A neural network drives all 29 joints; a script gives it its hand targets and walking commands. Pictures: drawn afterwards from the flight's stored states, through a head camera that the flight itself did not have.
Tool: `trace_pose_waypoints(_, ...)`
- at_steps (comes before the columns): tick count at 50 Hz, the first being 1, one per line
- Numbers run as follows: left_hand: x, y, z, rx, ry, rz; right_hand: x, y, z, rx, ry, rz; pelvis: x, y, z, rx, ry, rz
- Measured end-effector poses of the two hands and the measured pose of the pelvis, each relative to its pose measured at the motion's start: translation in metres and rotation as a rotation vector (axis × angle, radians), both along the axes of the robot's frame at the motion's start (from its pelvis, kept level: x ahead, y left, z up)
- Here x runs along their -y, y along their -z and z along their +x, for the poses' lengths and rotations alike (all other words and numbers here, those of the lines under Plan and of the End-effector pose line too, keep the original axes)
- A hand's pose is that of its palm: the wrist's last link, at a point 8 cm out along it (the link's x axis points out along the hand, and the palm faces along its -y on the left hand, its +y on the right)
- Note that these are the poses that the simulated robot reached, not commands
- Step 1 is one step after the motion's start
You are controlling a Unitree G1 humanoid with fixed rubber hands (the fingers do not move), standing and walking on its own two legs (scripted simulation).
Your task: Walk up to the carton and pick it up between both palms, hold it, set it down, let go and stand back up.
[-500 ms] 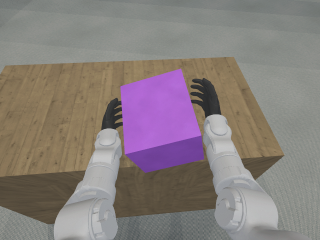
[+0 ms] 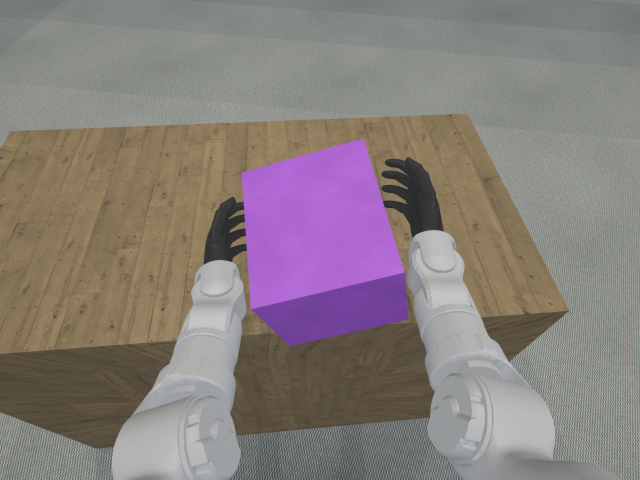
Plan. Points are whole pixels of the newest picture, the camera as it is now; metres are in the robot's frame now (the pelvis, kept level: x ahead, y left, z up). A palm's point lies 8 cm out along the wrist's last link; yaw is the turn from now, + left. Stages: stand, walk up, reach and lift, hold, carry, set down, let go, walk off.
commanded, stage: set down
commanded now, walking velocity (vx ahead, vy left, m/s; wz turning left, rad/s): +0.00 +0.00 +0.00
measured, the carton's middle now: (325, 246) +0.43 -0.02 +0.02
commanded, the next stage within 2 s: none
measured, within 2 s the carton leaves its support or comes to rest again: rests again in 1.06 s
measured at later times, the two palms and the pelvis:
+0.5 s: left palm (223, 259) +0.40 +0.12 +0.04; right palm (424, 222) +0.42 -0.14 +0.08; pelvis +0.00 +0.00 +0.00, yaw +0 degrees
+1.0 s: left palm (218, 258) +0.40 +0.13 +0.04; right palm (429, 229) +0.42 -0.15 +0.07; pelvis +0.00 +0.00 +0.00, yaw +0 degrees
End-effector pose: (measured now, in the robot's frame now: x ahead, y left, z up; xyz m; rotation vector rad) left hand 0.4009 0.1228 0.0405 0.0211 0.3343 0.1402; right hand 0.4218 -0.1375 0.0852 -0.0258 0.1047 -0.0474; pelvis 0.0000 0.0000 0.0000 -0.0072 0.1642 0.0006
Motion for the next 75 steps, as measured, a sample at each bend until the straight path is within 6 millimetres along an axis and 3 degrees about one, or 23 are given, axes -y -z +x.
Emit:
trace_pose_waypoints(46, 0.003, 0.005, 0.001, 0.035, 0.018, 0.006, 0.007, 0.008, 0.003, -0.029, 0.004, -0.032, 0.000, 0.000, 0.004, -0.009, 0.000, -0.001)
trace_pose_waypoints(58, -0.025, 0.012, 0.007, 0.027, -0.010, 0.041, 0.027, 0.041, -0.006, -0.137, 0.067, 0.021, 0.002, 0.003, -0.008, -0.117, 0.001, 0.003)
trace_pose_waypoints(69, -0.016, 0.026, 0.004, 0.021, 0.019, 0.008, 0.029, 0.048, -0.006, -0.139, 0.051, 0.015, 0.002, 0.008, -0.018, -0.209, 0.002, 0.002)
trace_pose_waypoints(75, -0.013, 0.014, 0.005, 0.071, 0.029, 0.009, 0.029, 0.046, -0.012, -0.116, 0.047, 0.024, 0.002, 0.008, -0.022, -0.202, 0.002, 0.003)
